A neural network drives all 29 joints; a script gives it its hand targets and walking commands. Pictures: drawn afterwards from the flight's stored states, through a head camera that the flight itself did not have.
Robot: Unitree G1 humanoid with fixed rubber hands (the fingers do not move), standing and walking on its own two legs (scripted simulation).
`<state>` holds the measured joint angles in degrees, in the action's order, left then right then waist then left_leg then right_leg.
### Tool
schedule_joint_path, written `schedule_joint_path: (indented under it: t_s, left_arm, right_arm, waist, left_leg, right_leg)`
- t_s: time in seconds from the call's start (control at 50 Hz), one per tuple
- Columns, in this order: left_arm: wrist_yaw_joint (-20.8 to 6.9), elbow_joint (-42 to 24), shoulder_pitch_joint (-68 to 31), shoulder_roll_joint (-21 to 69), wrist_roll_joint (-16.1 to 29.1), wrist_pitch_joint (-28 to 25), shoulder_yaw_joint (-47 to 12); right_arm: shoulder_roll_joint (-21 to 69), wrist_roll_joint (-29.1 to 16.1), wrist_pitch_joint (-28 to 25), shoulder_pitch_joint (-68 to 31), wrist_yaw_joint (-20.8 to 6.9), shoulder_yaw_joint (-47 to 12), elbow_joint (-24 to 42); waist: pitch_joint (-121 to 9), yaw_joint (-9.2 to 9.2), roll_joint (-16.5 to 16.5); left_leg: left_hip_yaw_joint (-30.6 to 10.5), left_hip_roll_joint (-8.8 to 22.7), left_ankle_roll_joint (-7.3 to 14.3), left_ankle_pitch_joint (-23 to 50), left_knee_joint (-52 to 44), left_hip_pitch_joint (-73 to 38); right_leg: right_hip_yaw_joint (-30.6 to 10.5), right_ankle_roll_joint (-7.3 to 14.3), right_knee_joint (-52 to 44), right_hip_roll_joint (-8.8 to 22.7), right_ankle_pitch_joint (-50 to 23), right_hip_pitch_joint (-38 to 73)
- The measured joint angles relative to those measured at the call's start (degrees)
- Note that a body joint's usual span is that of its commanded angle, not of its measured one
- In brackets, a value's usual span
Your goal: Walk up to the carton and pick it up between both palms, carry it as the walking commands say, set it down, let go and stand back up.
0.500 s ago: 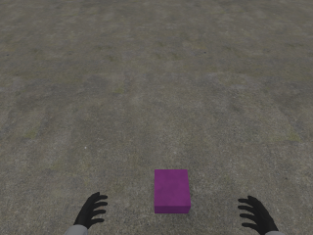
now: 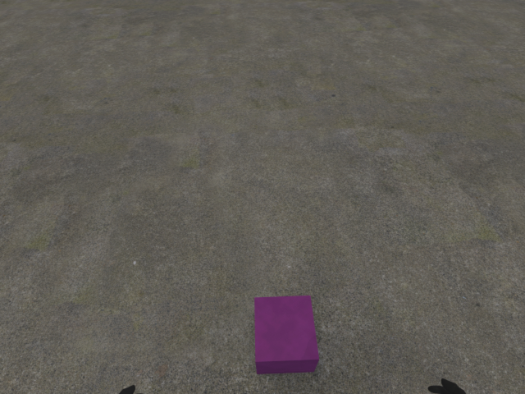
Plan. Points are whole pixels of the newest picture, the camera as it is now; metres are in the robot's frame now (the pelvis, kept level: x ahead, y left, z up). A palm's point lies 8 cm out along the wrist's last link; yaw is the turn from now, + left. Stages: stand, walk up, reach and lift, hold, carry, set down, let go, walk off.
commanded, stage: stand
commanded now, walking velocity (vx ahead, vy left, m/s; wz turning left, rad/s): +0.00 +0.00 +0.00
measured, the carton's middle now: (283, 334) +0.43 -0.02 -0.69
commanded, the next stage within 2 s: none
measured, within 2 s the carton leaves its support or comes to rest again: neither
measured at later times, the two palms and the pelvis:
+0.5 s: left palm out of the picture +0.07 +0.25 -0.14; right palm out of the picture +0.04 -0.26 -0.12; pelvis +0.02 +0.00 +0.00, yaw -1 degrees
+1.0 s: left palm out of the picture +0.00 +0.22 -0.15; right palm out of the picture -0.05 -0.24 -0.14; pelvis +0.00 -0.01 +0.00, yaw -2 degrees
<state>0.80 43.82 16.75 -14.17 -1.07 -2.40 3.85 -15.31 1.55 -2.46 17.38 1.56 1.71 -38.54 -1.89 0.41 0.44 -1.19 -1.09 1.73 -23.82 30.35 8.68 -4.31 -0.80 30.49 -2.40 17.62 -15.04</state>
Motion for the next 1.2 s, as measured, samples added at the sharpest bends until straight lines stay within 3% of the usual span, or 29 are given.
schedule_joint_path:
  t_s: [0.42, 0.86, 1.2]
  left_arm:
    - [1.67, 8.07, 0.27, 1.40, 0.63, 2.59, -0.84]
    - [1.89, 18.16, 0.55, 4.37, 0.60, 3.60, -3.16]
    - [2.08, 22.20, 0.63, 5.69, 0.78, 3.63, -4.23]
  right_arm:
    - [0.73, -0.94, 2.42, 2.96, 1.99, -1.99, -7.36]
    - [3.31, -0.70, 2.85, 4.85, 1.74, -3.77, -19.67]
    - [5.40, -0.62, 2.65, 4.71, 1.77, -4.38, -24.58]
  waist:
    - [0.51, 0.36, -0.06]
    - [3.03, 0.32, 0.07]
    - [3.78, 0.28, -0.21]
  left_leg:
    - [1.29, 0.01, 0.04, -2.74, 0.11, -2.92]
    - [2.13, 0.70, -0.43, -0.18, -3.32, -6.26]
    - [2.58, 0.44, -0.07, 1.11, -3.45, -5.95]
  right_leg:
    - [-1.13, 0.65, 3.80, -0.34, 4.20, 0.79]
    - [-1.89, 0.99, 0.41, -0.95, 1.28, 3.85]
    - [-2.35, 0.44, -0.82, -0.67, -0.67, 3.94]
